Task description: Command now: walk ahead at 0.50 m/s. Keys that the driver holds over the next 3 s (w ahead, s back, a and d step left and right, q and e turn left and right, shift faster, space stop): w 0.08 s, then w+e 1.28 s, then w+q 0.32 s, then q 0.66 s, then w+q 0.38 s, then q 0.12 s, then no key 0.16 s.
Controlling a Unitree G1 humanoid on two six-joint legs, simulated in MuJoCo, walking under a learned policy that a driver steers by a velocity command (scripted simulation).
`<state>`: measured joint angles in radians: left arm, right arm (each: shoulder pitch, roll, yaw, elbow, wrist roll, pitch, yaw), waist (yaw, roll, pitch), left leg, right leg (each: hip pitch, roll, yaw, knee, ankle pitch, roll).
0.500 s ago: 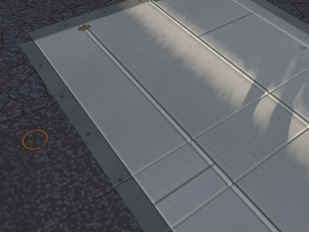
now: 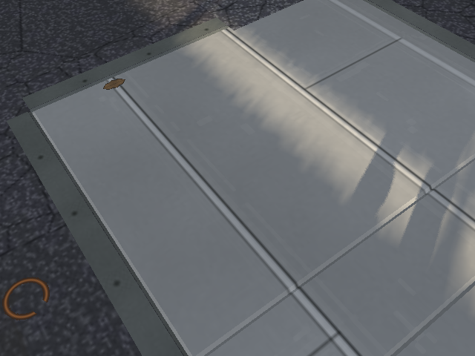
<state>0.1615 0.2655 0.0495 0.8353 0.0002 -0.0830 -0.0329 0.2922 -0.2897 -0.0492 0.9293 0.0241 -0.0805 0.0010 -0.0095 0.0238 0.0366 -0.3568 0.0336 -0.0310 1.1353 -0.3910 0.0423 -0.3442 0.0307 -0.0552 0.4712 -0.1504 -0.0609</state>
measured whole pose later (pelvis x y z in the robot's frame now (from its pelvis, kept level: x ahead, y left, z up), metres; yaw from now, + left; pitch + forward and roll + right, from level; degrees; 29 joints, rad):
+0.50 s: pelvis +0.27 +0.05 +0.00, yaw -10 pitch +2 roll +0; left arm 0.36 0.29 0.07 0.90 -0.04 -0.05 0.02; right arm 0.07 -0.25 -0.05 0.84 0.00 -0.11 0.02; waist 0.04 -0.03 0.03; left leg -0.38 0.01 0.04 0.50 -0.15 0.02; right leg -0.33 0.00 0.07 1.09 -0.45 -0.03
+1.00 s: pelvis +0.51 -0.07 -0.02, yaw -28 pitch +1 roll +1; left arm 0.13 0.29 0.09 0.71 -0.02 -0.03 -0.04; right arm 0.23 -0.30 -0.07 0.90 0.02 -0.08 0.00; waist -0.03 0.00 0.08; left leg -0.24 0.06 0.04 1.13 -0.48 -0.02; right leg -0.46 0.04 -0.04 0.63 -0.20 -0.10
